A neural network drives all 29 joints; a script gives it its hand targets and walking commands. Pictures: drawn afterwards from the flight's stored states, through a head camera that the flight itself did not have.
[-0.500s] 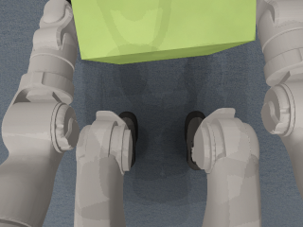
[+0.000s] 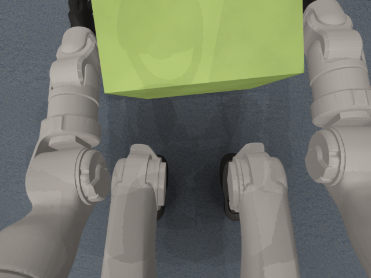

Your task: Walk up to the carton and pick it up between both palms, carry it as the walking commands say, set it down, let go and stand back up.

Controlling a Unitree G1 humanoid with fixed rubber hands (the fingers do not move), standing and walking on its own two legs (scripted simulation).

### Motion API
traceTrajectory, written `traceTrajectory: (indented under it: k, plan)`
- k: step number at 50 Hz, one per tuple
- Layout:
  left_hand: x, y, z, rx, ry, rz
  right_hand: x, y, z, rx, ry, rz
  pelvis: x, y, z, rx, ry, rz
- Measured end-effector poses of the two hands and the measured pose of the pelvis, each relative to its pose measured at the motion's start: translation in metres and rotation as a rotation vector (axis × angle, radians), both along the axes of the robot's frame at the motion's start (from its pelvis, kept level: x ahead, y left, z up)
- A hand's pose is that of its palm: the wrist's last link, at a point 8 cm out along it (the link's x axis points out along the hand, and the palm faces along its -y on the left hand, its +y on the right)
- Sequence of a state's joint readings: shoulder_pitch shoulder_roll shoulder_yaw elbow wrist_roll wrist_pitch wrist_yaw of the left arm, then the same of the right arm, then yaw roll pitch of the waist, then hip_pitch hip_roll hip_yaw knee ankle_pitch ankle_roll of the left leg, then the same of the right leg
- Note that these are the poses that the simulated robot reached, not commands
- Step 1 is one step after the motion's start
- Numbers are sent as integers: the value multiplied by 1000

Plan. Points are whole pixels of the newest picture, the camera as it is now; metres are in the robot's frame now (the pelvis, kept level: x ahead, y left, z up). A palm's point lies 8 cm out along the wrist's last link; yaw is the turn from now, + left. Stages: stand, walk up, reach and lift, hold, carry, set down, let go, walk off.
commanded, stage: reach and lift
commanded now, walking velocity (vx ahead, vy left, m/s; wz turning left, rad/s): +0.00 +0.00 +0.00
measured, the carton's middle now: (194, 30) +0.54 -0.01 -0.19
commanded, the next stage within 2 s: none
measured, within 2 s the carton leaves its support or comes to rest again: neither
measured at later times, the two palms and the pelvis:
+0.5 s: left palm (67, 19) +0.52 +0.17 -0.06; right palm out of the picture +0.54 -0.20 -0.06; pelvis +0.00 +0.00 +0.04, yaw -1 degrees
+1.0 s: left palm (25, 11) +0.50 +0.17 +0.02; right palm out of the picture +0.52 -0.20 +0.02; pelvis +0.01 +0.00 +0.10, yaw -1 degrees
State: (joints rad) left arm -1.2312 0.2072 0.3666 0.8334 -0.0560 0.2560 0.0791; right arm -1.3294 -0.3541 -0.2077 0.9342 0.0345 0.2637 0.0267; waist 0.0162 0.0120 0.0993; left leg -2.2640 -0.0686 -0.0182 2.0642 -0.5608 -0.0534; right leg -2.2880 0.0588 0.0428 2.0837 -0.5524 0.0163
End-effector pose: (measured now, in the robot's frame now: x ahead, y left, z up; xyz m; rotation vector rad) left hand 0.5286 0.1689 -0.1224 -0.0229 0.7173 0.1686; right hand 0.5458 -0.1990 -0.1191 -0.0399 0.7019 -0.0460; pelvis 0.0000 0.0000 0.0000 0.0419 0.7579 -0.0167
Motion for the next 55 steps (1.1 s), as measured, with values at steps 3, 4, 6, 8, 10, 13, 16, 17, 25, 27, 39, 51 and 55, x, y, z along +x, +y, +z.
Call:
traceTrajectory:
  k: [3,4,6,8,10,13,16,17,25,27,39,51,55]
  plan:
    - [-2,1,7,-1,-3,4,-1,1,7,1,-2,2,1,0,6,-1,11,0]
    - [-2,1,10,-2,-4,5,-1,1,9,2,-3,1,1,0,8,-1,14,0]
    - [-1,2,15,-4,-4,7,-1,1,14,5,-3,-1,1,-1,12,-1,19,0]
    - [-1,2,20,-6,-3,8,-1,1,19,7,-2,-2,1,-1,15,-2,25,0]
    - [0,2,25,-6,-3,8,0,1,23,8,-2,-2,2,-1,19,-2,30,0]
    - [0,1,31,-6,-3,7,0,0,29,9,-2,-2,2,-1,23,-2,38,0]
    - [0,0,37,-6,-5,7,0,-1,35,10,-4,-1,3,-1,27,-2,44,-1]
    - [0,0,39,-6,-7,7,0,-1,37,10,-6,-1,3,-1,28,-3,46,-1]
    - [-7,0,61,-10,-9,13,-6,-2,58,21,-7,-7,4,-3,43,-2,60,-7]
    - [-9,0,67,-11,-5,15,-8,-2,64,25,-2,-8,3,-3,48,-2,62,-8]
    - [-18,2,108,-13,-3,16,-16,-1,105,36,1,-9,2,-3,76,-4,65,-8]
    - [-27,3,142,-15,-1,15,-25,0,139,38,4,-9,7,-3,103,-9,63,-8]
    - [-31,4,154,-15,0,16,-29,0,151,39,5,-9,9,-3,113,-10,59,-7]
